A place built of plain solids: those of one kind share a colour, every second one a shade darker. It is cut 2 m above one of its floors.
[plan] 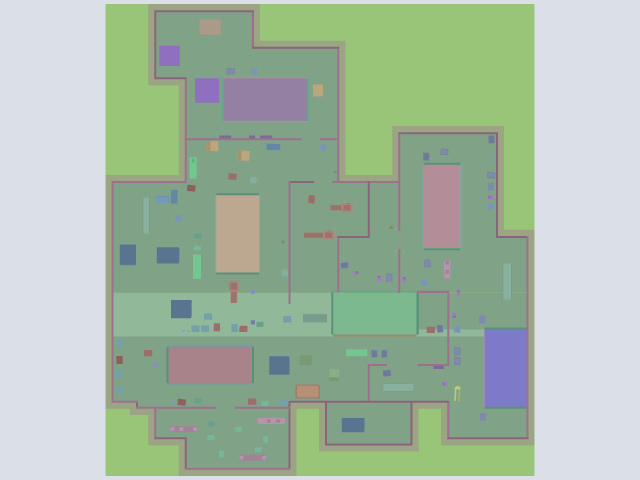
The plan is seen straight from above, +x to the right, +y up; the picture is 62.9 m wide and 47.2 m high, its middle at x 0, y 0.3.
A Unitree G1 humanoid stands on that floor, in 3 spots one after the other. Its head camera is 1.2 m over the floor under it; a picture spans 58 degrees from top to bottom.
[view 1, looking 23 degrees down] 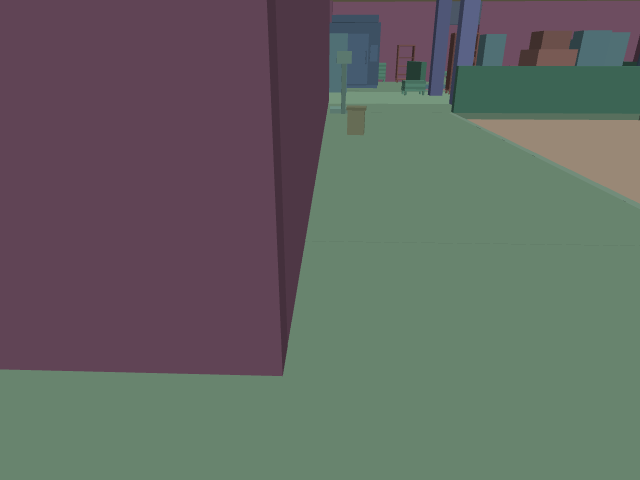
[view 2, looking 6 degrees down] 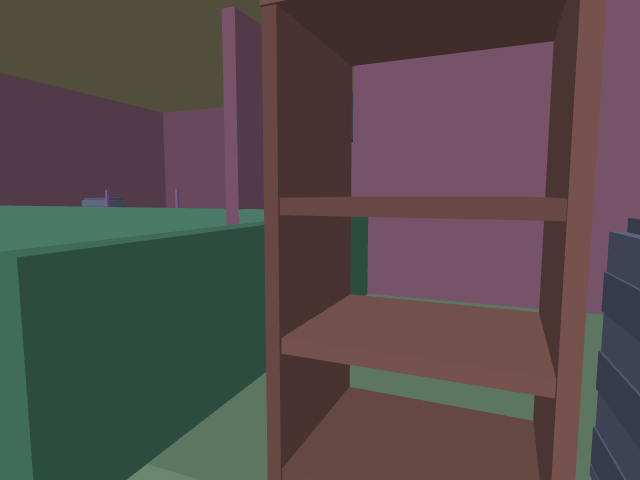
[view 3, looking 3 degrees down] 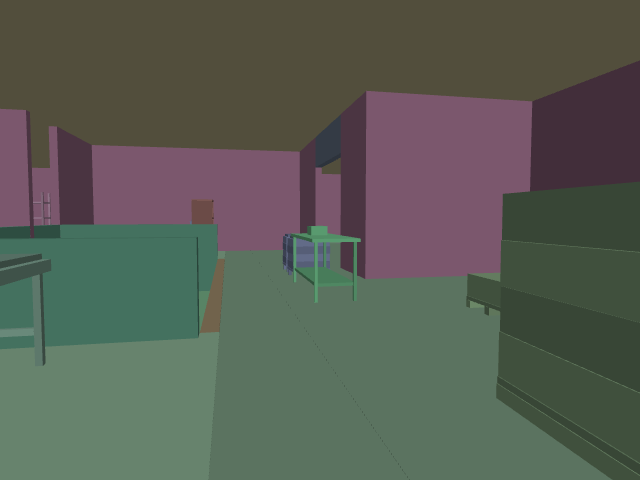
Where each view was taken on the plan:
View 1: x -3.30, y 7.50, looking -88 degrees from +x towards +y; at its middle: floor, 3.07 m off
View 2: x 11.10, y -9.90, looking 112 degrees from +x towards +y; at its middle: rack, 1.48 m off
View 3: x -3.30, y -9.30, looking -12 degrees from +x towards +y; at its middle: table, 6.00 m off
